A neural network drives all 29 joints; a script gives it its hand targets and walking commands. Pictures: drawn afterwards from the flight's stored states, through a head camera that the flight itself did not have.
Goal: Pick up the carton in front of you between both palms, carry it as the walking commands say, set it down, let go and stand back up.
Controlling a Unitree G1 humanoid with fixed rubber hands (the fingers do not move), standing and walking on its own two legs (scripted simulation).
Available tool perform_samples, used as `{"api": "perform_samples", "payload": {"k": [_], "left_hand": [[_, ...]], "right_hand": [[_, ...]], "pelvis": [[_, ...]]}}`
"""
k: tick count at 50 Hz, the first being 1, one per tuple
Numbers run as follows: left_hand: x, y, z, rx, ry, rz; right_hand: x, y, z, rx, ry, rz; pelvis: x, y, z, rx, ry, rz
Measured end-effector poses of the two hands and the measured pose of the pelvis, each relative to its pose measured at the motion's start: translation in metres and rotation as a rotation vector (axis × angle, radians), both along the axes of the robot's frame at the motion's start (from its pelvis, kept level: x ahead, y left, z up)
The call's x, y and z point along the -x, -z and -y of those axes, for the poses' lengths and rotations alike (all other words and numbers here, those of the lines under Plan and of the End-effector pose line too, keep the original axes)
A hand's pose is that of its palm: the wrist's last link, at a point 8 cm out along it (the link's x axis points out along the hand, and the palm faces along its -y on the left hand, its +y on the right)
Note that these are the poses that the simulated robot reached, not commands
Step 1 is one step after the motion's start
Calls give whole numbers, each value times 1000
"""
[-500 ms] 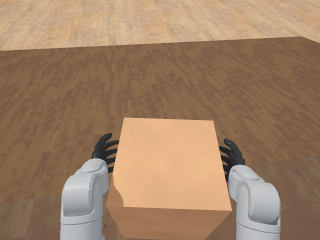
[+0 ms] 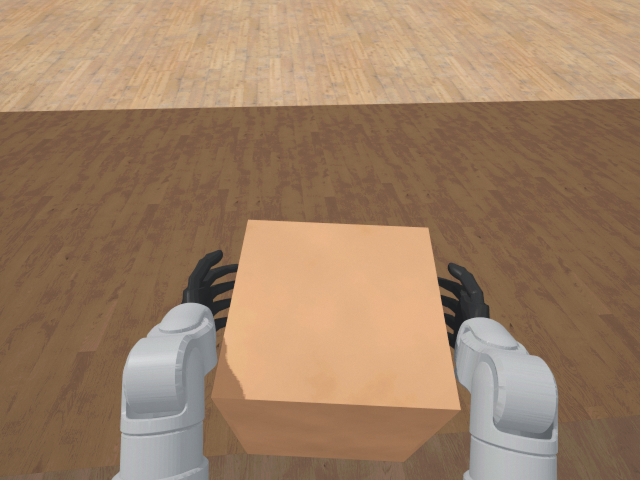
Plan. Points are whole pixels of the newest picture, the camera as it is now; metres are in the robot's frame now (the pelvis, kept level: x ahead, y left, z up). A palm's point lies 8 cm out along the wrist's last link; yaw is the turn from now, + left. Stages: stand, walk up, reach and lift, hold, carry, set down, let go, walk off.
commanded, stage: carry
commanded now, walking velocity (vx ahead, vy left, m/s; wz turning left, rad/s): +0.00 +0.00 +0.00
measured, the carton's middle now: (331, 349) +0.28 +0.00 +0.03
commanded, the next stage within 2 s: none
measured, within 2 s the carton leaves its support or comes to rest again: neither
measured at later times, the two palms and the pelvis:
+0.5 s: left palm (230, 218) +0.43 +0.15 +0.11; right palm (451, 237) +0.41 -0.15 +0.11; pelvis +0.05 +0.01 +0.00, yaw -2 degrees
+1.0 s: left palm (236, 224) +0.41 +0.14 +0.11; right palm (462, 242) +0.40 -0.16 +0.11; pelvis +0.04 +0.00 +0.00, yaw -2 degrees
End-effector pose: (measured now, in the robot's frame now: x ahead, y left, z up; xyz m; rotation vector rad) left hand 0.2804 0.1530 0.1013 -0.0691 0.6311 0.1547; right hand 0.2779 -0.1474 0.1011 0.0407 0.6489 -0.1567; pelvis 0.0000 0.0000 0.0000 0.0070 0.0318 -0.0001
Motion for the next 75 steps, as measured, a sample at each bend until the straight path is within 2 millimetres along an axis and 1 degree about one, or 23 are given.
{"api": "perform_samples", "payload": {"k": [3,6,10,16,19,22,29,38,47,54,64,75], "left_hand": [[-35,-9,-1,-26,30,2],[-67,-13,-2,-58,61,-25],[-100,-13,-2,-79,88,-73],[-132,-13,2,-87,98,-110],[-142,-13,4,-82,93,-119],[-147,-12,5,-73,84,-127],[-147,-10,8,-48,51,-112],[-144,-13,11,-41,31,-87],[-138,-13,17,-45,44,-82],[-127,-15,19,-57,50,-88],[-103,-12,19,-62,73,-100],[-74,-23,12,-72,80,-106]], "right_hand": [[-31,-10,-1,32,-4,2],[-60,-13,-2,59,-17,-27],[-88,-11,-2,70,-22,-76],[-118,-9,2,68,-19,-113],[-128,-8,4,58,-15,-122],[-134,-7,5,45,-7,-129],[-138,-5,8,12,9,-112],[-137,-7,11,6,8,-87],[-129,-9,16,14,10,-82],[-119,-9,19,24,-2,-88],[-91,-10,18,37,5,-101],[-63,-20,12,46,-5,-108]], "pelvis": [[-18,2,-3,-6,10,-5],[-30,3,-7,-6,17,-15],[-40,5,-10,-4,23,-26],[-44,5,-12,-2,30,-38],[-44,3,-12,-3,32,-46],[-45,0,-11,-4,34,-52],[-46,-5,-6,-9,34,-63],[-47,-7,0,-14,28,-69],[-45,-2,3,-17,29,-59],[-36,1,6,-16,36,-51],[-18,5,2,-8,40,-20],[4,3,-3,1,40,6]]}}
